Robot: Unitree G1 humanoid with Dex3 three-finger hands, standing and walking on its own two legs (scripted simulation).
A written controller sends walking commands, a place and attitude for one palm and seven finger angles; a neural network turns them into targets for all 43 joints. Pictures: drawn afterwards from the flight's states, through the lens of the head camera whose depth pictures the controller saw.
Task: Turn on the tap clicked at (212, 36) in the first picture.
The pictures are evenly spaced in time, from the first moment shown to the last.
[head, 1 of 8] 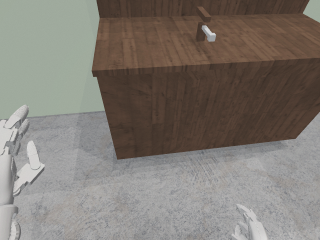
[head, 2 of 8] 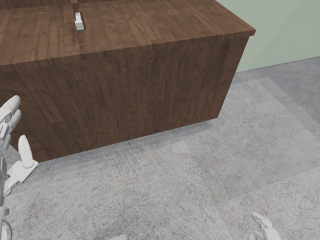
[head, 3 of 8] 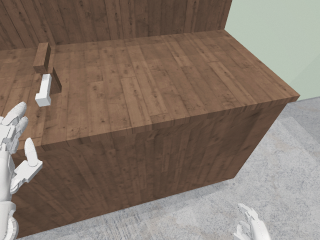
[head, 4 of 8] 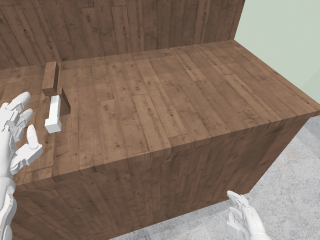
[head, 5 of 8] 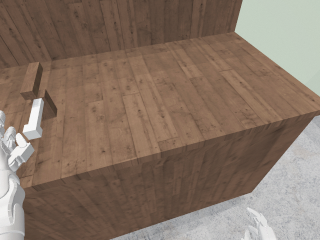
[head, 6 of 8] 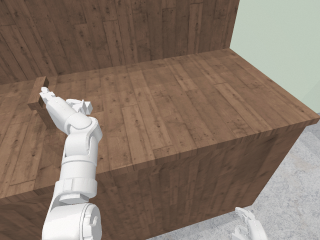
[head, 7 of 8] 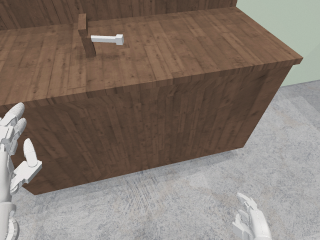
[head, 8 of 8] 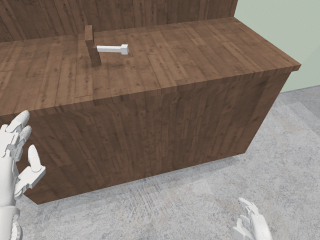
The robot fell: no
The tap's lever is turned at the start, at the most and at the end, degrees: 0 71 71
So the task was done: yes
